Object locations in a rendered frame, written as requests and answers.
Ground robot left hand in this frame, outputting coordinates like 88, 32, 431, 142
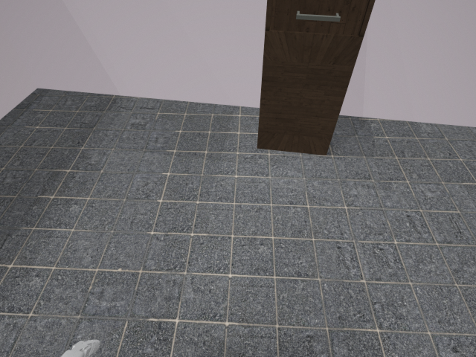
61, 340, 100, 357

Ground cabinet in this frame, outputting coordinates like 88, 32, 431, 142
257, 0, 375, 155

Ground drawer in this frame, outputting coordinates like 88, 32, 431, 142
271, 0, 369, 36

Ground handle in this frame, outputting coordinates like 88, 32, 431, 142
296, 11, 341, 22

